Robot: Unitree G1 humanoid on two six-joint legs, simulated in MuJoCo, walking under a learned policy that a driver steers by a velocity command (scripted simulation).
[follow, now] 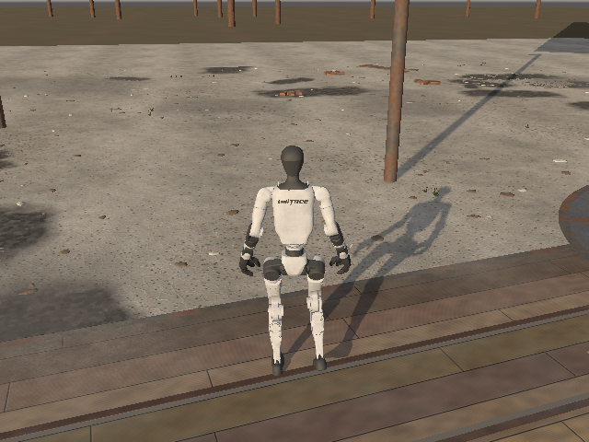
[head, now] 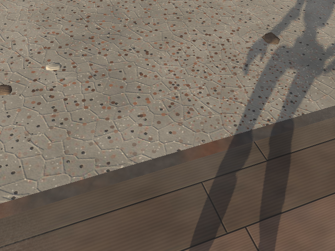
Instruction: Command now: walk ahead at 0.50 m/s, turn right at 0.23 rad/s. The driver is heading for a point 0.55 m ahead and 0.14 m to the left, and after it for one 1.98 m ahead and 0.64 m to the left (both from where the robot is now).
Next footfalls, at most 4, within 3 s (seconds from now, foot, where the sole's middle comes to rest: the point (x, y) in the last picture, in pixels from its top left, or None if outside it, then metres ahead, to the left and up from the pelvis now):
0.34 right None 0.34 -0.16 -0.78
0.88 left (130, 232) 0.56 0.15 -0.78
1.38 right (143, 161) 0.90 0.11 -0.78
1.90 left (66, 153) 0.95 0.47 -0.78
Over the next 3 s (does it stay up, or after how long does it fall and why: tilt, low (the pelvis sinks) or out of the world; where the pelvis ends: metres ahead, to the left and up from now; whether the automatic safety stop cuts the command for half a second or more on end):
stays up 1.42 0.54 -0.01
